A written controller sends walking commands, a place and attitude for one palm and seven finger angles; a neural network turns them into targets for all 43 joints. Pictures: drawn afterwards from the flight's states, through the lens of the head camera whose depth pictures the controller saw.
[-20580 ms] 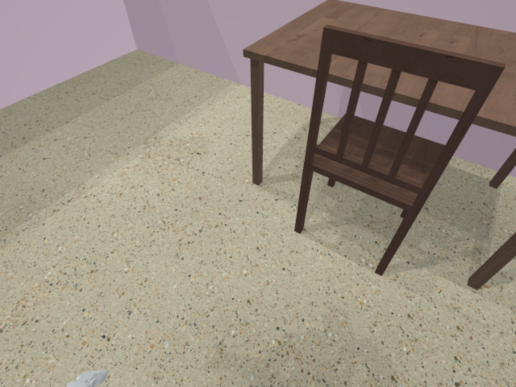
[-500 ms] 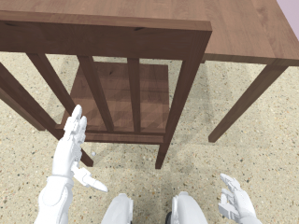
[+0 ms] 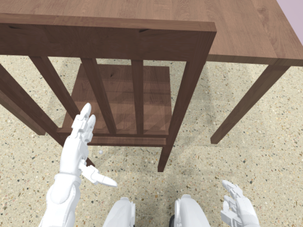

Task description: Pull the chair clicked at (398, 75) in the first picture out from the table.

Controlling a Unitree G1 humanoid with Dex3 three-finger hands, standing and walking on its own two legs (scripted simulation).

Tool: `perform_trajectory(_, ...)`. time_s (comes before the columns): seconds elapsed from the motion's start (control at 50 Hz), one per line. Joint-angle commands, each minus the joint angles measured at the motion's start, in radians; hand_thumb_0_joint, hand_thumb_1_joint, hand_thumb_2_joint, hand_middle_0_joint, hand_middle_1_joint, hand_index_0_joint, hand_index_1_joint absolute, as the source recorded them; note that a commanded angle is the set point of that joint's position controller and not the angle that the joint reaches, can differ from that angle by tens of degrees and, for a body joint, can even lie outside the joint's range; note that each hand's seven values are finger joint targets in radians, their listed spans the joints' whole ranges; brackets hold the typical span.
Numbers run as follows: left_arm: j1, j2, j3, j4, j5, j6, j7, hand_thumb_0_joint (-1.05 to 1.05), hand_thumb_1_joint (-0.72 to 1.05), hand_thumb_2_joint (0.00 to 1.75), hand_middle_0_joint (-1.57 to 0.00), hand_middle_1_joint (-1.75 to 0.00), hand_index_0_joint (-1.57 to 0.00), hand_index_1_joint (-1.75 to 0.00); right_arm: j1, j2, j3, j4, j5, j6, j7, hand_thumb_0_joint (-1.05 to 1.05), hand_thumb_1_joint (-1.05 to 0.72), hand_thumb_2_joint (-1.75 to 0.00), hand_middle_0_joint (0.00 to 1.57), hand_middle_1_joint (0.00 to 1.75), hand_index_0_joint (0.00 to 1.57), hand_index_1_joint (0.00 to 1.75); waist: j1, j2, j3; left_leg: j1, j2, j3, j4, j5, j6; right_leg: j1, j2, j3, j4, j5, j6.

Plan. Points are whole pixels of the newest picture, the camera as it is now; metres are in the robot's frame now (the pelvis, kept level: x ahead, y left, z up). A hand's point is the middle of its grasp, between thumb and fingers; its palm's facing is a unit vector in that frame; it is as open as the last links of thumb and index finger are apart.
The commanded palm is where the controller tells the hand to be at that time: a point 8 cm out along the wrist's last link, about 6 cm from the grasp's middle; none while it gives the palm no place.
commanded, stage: aim the fingers beside a spindle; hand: left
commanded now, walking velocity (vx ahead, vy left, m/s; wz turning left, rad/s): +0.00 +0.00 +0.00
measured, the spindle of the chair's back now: (103, 104) +0.42 +0.14 +0.05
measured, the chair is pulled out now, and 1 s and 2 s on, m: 0.04 0.04 0.04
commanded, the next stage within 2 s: push the fingers through the gap in 1.32 s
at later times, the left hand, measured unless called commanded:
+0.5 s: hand (107, 148) +0.31 +0.12 +0.02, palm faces -0.07 -1.00 -0.02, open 16.9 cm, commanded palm +0.29 +0.18 +0.03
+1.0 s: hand (109, 142) +0.32 +0.12 +0.03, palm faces -0.06 -1.00 -0.04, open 16.9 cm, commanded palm +0.30 +0.17 +0.03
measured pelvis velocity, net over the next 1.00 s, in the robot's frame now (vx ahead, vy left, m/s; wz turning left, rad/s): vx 0.00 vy -0.01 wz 0.00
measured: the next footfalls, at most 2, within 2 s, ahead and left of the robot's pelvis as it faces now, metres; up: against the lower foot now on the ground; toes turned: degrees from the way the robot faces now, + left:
none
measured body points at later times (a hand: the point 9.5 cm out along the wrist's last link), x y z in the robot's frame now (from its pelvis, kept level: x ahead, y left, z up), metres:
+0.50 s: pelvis +0.01 +0.00 +0.00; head +0.11 +0.01 +0.44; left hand +0.30 +0.18 +0.03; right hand +0.18 -0.24 -0.10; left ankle +0.01 +0.10 -0.62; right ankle +0.05 -0.13 -0.62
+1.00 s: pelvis +0.00 -0.01 +0.00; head +0.11 -0.01 +0.44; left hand +0.32 +0.17 +0.03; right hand +0.17 -0.25 -0.10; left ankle +0.01 +0.10 -0.62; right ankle +0.05 -0.13 -0.62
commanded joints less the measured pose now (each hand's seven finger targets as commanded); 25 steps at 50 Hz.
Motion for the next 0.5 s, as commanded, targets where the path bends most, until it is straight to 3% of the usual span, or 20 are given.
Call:
perform_trajectory(0.0, -0.133, 0.069, 0.025, -0.209, -0.001, -0.059, 0.003, 0.00, -0.50, 0.30, -0.06, -0.08, -0.06, -0.08, -0.010, -0.142, -0.060, -0.139, 0.004, -0.046, -0.014, 0.00, -0.90, -0.90, 0.20, 0.30, 0.20, 0.30, -0.012, 0.005, -0.321, 0.191, -0.013, -0.042, -0.215, 0.315, -0.017, 0.230, 0.045, 0.011, -0.136, 0.155, -0.040)
perform_trajectory(0.06, -0.131, 0.063, 0.018, -0.239, 0.005, -0.054, 0.015, 0.00, -0.50, 0.30, -0.06, -0.08, -0.06, -0.08, -0.012, -0.136, -0.061, -0.148, 0.005, -0.039, -0.012, 0.00, -0.90, -0.90, 0.20, 0.30, 0.20, 0.30, -0.004, 0.022, -0.349, 0.219, -0.012, -0.042, -0.219, 0.350, -0.021, 0.239, 0.043, 0.009, -0.130, 0.178, -0.041)
perform_trajectory(0.1, -0.121, 0.093, 0.050, -0.236, 0.011, -0.055, 0.031, 0.00, -0.50, 0.30, -0.06, -0.08, -0.06, -0.08, -0.011, -0.136, -0.059, -0.145, 0.003, -0.034, -0.012, 0.00, -0.90, -0.90, 0.20, 0.30, 0.20, 0.30, 0.006, 0.022, -0.354, 0.212, -0.012, -0.042, -0.220, 0.362, -0.023, 0.253, 0.045, 0.010, -0.126, 0.188, -0.043)
perform_trajectory(0.14, -0.151, 0.065, 0.027, -0.224, 0.015, -0.053, 0.040, 0.00, -0.50, 0.30, -0.06, -0.08, -0.06, -0.08, -0.013, -0.133, -0.058, -0.144, 0.001, -0.028, -0.010, 0.00, -0.90, -0.90, 0.20, 0.30, 0.20, 0.30, -0.012, 0.002, -0.335, 0.204, -0.012, -0.041, -0.212, 0.345, -0.020, 0.237, 0.045, 0.010, -0.130, 0.184, -0.039)
perform_trajectory(0.2, -0.126, 0.070, 0.036, -0.208, 0.018, -0.053, 0.045, 0.00, -0.50, 0.30, -0.06, -0.08, -0.06, -0.08, -0.011, -0.132, -0.057, -0.145, 0.001, -0.025, -0.009, 0.00, -0.90, -0.90, 0.20, 0.30, 0.20, 0.30, -0.004, 0.004, -0.330, 0.194, -0.013, -0.039, -0.213, 0.351, -0.020, 0.250, 0.046, 0.011, -0.130, 0.192, -0.042)
perform_trajectory(0.28, -0.137, 0.026, -0.016, -0.214, 0.016, -0.050, 0.029, 0.00, -0.50, 0.30, -0.06, -0.08, -0.06, -0.08, -0.013, -0.129, -0.059, -0.146, 0.003, -0.021, -0.006, 0.00, -0.90, -0.90, 0.20, 0.30, 0.20, 0.30, -0.014, 0.016, -0.342, 0.215, -0.012, -0.036, -0.211, 0.366, -0.021, 0.254, 0.043, 0.012, -0.134, 0.213, -0.040)
perform_trajectory(0.3, -0.124, 0.050, 0.008, -0.205, 0.016, -0.048, 0.029, 0.00, -0.50, 0.30, -0.06, -0.08, -0.06, -0.08, -0.008, -0.132, -0.060, -0.146, 0.004, -0.019, -0.007, 0.00, -0.90, -0.90, 0.20, 0.30, 0.20, 0.30, -0.012, -0.007, -0.341, 0.207, -0.011, -0.036, -0.209, 0.372, -0.020, 0.263, 0.045, 0.012, -0.135, 0.220, -0.040)
perform_trajectory(0.38, -0.154, 0.039, -0.012, -0.213, 0.022, -0.044, 0.028, 0.00, -0.50, 0.30, -0.06, -0.08, -0.06, -0.08, -0.010, -0.131, -0.060, -0.147, 0.004, -0.014, -0.010, 0.00, -0.90, -0.90, 0.20, 0.30, 0.20, 0.30, -0.020, 0.006, -0.334, 0.208, -0.012, -0.035, -0.207, 0.363, -0.018, 0.252, 0.043, 0.014, -0.135, 0.218, -0.038)
perform_trajectory(0.4, -0.161, 0.062, 0.013, -0.195, 0.023, -0.045, 0.035, 0.00, -0.50, 0.30, -0.06, -0.08, -0.06, -0.08, -0.008, -0.133, -0.058, -0.141, 0.003, -0.012, -0.011, 0.00, -0.90, -0.90, 0.20, 0.30, 0.20, 0.30, -0.022, -0.019, -0.317, 0.188, -0.012, -0.035, -0.204, 0.345, -0.016, 0.251, 0.045, 0.014, -0.138, 0.206, -0.037)
perform_trajectory(0.48, -0.192, 0.063, 0.025, -0.209, 0.023, -0.062, 0.049, 0.00, -0.50, 0.30, -0.06, -0.08, -0.06, -0.08, -0.012, -0.128, -0.059, -0.139, 0.000, -0.013, -0.011, 0.00, -0.90, -0.90, 0.20, 0.30, 0.20, 0.30, -0.013, -0.001, -0.336, 0.192, -0.015, -0.030, -0.202, 0.344, -0.017, 0.261, 0.043, 0.018, -0.134, 0.210, -0.038)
